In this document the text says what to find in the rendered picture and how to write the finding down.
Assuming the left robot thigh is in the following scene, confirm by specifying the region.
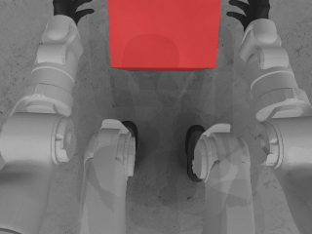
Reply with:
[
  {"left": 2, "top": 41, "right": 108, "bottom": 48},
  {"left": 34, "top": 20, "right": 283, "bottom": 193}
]
[{"left": 76, "top": 128, "right": 136, "bottom": 234}]

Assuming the right robot forearm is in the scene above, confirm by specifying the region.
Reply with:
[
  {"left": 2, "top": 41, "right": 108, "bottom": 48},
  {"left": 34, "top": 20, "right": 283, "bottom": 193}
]
[{"left": 239, "top": 19, "right": 312, "bottom": 122}]

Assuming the robot right shin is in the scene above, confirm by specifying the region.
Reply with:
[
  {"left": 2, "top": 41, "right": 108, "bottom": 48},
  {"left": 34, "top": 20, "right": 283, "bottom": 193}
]
[{"left": 192, "top": 123, "right": 251, "bottom": 179}]

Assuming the left robot upper arm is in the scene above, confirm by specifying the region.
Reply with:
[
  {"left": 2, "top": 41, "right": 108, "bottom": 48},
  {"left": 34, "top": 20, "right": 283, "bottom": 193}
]
[{"left": 0, "top": 112, "right": 76, "bottom": 234}]

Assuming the right robot upper arm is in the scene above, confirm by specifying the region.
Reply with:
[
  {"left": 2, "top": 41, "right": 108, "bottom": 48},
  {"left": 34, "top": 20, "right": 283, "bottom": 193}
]
[{"left": 253, "top": 116, "right": 312, "bottom": 234}]

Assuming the right robot hand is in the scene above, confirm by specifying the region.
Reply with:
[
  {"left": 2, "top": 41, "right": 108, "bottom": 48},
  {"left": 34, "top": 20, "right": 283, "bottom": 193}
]
[{"left": 226, "top": 0, "right": 270, "bottom": 32}]

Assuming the left robot hand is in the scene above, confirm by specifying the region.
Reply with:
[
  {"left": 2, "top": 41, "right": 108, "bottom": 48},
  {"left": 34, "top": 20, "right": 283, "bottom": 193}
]
[{"left": 53, "top": 0, "right": 95, "bottom": 26}]

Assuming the left robot forearm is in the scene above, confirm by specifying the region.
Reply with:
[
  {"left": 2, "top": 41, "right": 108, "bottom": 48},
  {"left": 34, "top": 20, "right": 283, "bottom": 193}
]
[{"left": 0, "top": 15, "right": 84, "bottom": 159}]

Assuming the carton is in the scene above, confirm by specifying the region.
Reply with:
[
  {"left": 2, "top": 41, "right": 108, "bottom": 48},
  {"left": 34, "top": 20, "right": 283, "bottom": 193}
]
[{"left": 107, "top": 0, "right": 221, "bottom": 71}]

